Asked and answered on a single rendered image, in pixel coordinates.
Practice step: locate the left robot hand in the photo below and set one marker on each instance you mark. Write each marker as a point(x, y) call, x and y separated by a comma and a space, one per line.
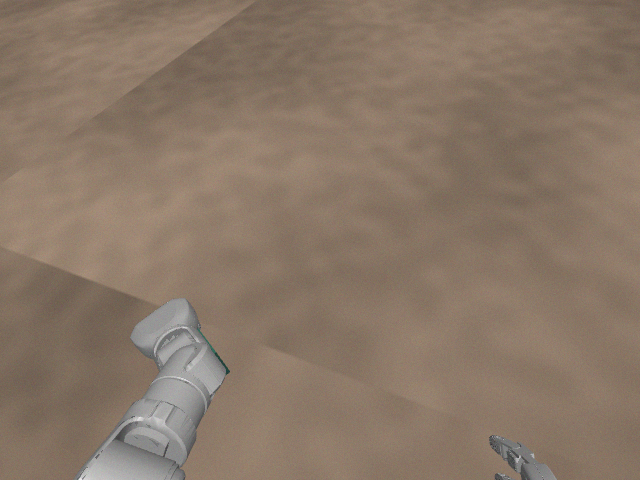
point(174, 312)

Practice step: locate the small box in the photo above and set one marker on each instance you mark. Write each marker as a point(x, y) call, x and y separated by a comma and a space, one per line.
point(227, 370)

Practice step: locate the right robot hand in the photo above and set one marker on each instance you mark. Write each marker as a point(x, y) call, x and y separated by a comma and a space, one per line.
point(520, 459)

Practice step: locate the left robot arm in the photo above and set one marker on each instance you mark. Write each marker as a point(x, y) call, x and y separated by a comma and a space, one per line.
point(156, 434)

